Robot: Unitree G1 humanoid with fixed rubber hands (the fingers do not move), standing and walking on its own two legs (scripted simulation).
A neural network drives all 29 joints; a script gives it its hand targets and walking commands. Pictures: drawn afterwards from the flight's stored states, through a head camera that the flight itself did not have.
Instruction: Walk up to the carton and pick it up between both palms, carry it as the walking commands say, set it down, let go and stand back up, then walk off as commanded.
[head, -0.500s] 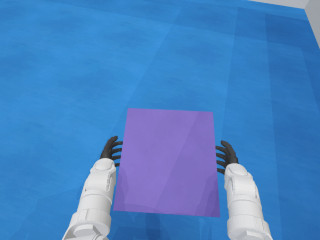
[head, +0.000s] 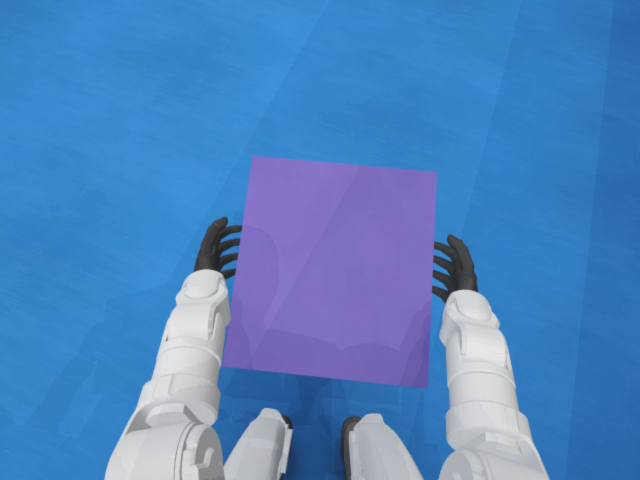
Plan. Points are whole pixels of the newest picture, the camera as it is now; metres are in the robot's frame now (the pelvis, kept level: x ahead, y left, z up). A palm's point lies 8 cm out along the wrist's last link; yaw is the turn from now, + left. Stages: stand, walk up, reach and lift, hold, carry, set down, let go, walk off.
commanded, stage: set down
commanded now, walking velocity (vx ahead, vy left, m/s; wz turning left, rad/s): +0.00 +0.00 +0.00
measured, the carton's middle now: (332, 277) +0.41 +0.00 -0.16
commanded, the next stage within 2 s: none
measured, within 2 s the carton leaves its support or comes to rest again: neither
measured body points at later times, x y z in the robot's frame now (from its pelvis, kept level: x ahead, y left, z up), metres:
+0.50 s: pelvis -0.01 +0.02 -0.07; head +0.19 +0.03 +0.33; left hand +0.41 +0.16 -0.16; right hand +0.39 -0.17 -0.16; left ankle +0.06 +0.12 -0.68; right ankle +0.06 -0.10 -0.68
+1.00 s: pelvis -0.04 +0.01 -0.15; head +0.21 +0.01 +0.23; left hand +0.44 +0.16 -0.24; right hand +0.42 -0.17 -0.24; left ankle +0.06 +0.12 -0.68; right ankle +0.06 -0.10 -0.68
